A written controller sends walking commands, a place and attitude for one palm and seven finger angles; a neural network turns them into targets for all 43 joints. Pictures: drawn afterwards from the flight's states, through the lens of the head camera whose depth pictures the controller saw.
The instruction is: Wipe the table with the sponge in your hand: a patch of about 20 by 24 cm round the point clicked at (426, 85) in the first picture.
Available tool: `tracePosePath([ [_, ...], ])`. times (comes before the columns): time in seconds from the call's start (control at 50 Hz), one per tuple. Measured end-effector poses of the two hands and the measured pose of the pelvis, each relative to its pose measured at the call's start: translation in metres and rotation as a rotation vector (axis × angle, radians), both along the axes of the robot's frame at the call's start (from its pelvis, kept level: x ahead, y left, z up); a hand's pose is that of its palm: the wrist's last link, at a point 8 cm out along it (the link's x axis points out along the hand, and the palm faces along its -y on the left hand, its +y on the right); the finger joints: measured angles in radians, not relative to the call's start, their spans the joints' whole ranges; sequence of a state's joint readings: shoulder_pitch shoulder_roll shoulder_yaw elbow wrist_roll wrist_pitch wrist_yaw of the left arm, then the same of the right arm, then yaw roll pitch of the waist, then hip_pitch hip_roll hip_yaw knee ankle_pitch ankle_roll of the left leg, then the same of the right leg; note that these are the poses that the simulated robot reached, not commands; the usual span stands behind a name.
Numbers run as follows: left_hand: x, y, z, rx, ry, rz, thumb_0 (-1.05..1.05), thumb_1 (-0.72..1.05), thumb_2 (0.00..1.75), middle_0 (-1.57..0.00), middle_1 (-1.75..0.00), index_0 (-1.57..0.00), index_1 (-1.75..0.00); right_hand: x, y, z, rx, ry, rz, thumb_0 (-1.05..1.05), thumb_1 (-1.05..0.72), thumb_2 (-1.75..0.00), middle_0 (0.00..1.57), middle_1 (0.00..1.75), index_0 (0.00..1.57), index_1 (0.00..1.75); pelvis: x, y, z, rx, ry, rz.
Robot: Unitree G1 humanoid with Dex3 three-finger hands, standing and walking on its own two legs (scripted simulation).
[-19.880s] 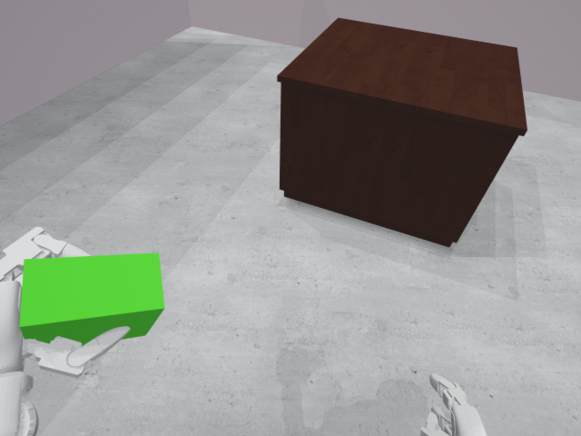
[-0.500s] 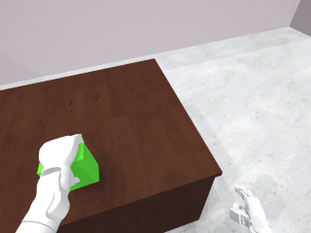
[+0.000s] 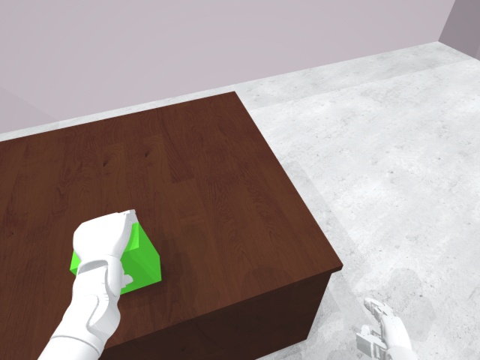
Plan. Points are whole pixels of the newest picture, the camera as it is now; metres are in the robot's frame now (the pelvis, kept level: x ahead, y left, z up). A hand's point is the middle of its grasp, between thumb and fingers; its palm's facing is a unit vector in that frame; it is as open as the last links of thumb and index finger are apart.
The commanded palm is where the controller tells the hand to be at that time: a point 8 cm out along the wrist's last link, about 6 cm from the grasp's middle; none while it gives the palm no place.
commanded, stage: move the sponge above the wiping area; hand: left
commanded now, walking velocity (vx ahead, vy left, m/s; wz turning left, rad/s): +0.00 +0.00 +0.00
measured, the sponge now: (124, 267) +0.26 +0.27 -0.02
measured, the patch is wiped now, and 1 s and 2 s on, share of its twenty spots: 0.00 0.00 0.00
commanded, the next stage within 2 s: lower the sponge onto the table in 0.42 s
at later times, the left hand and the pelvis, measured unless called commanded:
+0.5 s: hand (121, 255) +0.26 +0.26 +0.03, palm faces -0.03 -0.10 -0.99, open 9.7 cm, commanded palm +0.24 +0.25 +0.09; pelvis +0.00 -0.01 +0.00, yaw +0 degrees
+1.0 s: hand (123, 258) +0.26 +0.26 +0.02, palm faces -0.08 -0.10 -0.99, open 9.7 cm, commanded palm +0.24 +0.25 +0.08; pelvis +0.00 -0.02 +0.00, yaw +0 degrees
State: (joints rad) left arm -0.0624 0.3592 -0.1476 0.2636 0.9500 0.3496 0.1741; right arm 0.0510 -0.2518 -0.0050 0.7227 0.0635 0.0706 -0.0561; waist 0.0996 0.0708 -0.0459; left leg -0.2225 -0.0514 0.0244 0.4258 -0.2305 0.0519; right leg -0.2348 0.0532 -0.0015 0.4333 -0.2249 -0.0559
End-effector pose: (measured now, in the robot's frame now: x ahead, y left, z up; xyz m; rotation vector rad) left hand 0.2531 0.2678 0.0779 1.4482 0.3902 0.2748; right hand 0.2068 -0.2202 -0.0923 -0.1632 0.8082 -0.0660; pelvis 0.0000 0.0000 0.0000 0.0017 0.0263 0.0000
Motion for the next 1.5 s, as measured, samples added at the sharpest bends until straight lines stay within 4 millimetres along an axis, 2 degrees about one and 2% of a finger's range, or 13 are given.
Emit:
tracePosePath([
  [0.16, 0.002, -0.006, 0.004, 0.002, -0.020, 0.001, 0.00, -0.47, 1.05, -0.78, -1.36, -0.77, -1.36, 0.004, 0.004, 0.001, 0.017, -0.005, 0.011, 0.01, -0.90, -0.90, 0.20, 0.30, 0.20, 0.30, 0.000, 0.000, 0.000, 0.002, -0.004, 0.000],
  [0.34, -0.009, -0.010, 0.003, -0.003, -0.003, 0.027, 0.00, -0.47, 1.05, -0.78, -1.36, -0.77, -1.36, 0.012, 0.007, 0.004, 0.030, -0.021, 0.036, 0.01, -0.90, -0.90, 0.20, 0.30, 0.20, 0.30, 0.000, -0.004, 0.000, 0.004, -0.017, 0.003],
  [0.5, -0.010, -0.014, 0.008, 0.006, -0.018, 0.011, 0.00, -0.47, 1.05, -0.78, -1.36, -0.77, -1.36, 0.017, 0.003, 0.008, 0.024, -0.039, 0.044, 0.01, -0.90, -0.90, 0.20, 0.30, 0.20, 0.30, -0.001, -0.010, 0.000, 0.005, -0.023, 0.005],
  [0.8, -0.012, -0.016, 0.008, 0.000, -0.003, 0.024, 0.00, -0.47, 1.05, -0.78, -1.36, -0.77, -1.36, 0.006, -0.013, 0.005, 0.017, -0.026, 0.011, 0.01, -0.90, -0.90, 0.20, 0.30, 0.20, 0.30, -0.003, -0.017, 0.001, 0.008, -0.026, -0.005],
  [0.96, -0.009, -0.012, 0.001, 0.008, 0.027, 0.031, 0.00, -0.47, 1.05, -0.78, -1.36, -0.77, -1.36, -0.002, -0.020, 0.001, -0.001, -0.005, -0.006, 0.01, -0.90, -0.90, 0.20, 0.30, 0.20, 0.30, -0.005, -0.019, 0.000, 0.007, -0.022, -0.001],
  [1.16, -0.002, -0.021, -0.008, 0.005, 0.016, -0.003, 0.00, -0.47, 1.05, -0.77, -1.36, -0.77, -1.36, -0.009, -0.020, -0.003, 0.013, 0.010, -0.025, 0.01, -0.90, -0.90, 0.20, 0.30, 0.20, 0.30, -0.003, -0.016, 0.000, 0.008, -0.003, -0.011],
  [1.34, 0.002, -0.007, -0.018, 0.012, 0.045, 0.039, 0.00, -0.47, 1.05, -0.77, -1.36, -0.77, -1.36, -0.010, -0.021, -0.003, 0.000, 0.023, -0.037, 0.01, -0.90, -0.90, 0.20, 0.30, 0.20, 0.30, -0.001, -0.015, -0.001, 0.006, 0.009, -0.008],
  [1.5, 0.003, -0.008, -0.027, -0.002, 0.054, 0.010, 0.00, -0.47, 1.05, -0.77, -1.36, -0.77, -1.36, -0.009, -0.021, -0.004, -0.008, 0.030, -0.042, 0.01, -0.90, -0.90, 0.20, 0.30, 0.20, 0.30, 0.002, -0.010, -0.002, 0.002, 0.024, -0.004],
])
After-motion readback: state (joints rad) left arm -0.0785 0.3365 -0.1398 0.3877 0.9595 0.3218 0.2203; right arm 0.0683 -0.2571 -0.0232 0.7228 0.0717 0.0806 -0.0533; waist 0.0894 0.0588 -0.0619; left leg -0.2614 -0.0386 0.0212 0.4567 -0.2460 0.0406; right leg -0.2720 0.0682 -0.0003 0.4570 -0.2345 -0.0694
